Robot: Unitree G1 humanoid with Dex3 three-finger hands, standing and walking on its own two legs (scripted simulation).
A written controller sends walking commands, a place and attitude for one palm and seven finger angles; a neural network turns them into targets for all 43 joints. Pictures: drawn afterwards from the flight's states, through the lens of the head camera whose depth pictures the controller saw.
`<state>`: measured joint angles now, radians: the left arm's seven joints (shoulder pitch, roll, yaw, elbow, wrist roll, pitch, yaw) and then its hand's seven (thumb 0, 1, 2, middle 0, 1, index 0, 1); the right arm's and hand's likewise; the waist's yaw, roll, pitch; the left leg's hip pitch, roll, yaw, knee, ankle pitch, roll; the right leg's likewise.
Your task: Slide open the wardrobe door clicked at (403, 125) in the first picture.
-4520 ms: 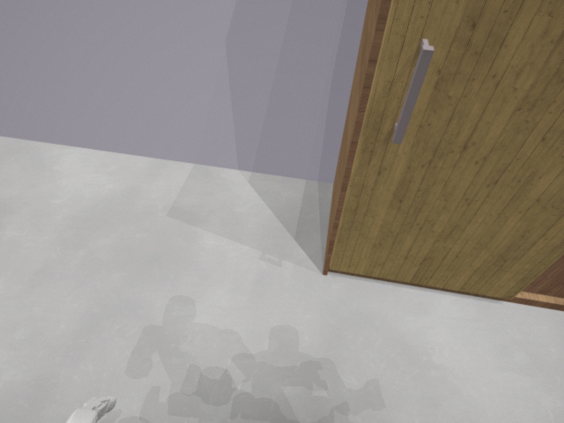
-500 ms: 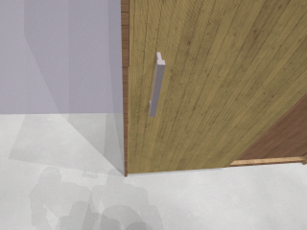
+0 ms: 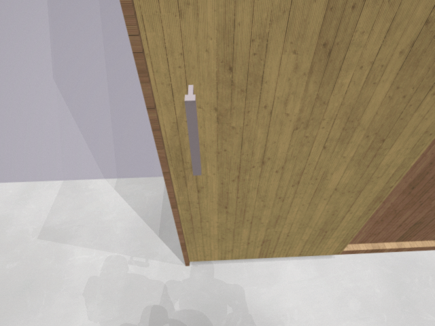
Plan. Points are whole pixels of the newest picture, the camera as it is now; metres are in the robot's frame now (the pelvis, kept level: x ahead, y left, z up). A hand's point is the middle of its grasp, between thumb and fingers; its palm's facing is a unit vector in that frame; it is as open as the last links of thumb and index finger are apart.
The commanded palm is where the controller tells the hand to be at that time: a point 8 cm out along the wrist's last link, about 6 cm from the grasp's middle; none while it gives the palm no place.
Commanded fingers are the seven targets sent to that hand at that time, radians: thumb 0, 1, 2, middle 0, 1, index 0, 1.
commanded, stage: come to a stop and stand still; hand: left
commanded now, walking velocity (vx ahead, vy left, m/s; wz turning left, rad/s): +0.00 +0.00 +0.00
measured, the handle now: (194, 134) +0.50 +0.08 +0.08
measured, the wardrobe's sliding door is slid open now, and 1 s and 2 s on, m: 0.00 0.00 0.00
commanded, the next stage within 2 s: look again from close up in 0.90 s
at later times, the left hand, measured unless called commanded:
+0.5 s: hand out of the picture -0.05 +0.17 -0.17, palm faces +0.05 -0.99 -0.16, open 7.4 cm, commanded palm none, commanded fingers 0.00 0.90 0.90 -0.20 -0.30 -0.20 -0.30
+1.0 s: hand out of the picture -0.03 +0.22 -0.17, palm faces +0.01 -0.98 -0.19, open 7.4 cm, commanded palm none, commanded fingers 0.00 0.90 0.90 -0.20 -0.30 -0.20 -0.30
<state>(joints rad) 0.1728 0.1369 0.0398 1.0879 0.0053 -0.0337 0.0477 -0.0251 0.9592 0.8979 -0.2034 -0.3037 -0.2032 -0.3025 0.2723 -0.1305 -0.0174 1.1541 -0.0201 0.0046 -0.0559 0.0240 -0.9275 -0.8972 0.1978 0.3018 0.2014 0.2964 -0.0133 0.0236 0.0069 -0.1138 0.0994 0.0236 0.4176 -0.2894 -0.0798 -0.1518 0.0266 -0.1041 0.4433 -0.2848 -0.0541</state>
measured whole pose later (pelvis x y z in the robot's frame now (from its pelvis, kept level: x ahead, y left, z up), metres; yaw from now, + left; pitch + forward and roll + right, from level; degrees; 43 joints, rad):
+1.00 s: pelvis -0.03 +0.04 +0.01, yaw -1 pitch -2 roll +0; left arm 0.26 0.15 0.02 1.14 0.02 -0.01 0.03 0.01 0.91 0.90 -0.20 -0.30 -0.20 -0.30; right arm 0.29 -0.13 -0.01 1.15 -0.01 -0.02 -0.04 0.01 -0.90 -0.90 0.20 0.30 0.20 0.30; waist 0.00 -0.01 0.05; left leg -0.12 0.04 0.07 0.39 -0.24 -0.01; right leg -0.17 -0.03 -0.06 0.40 -0.20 0.01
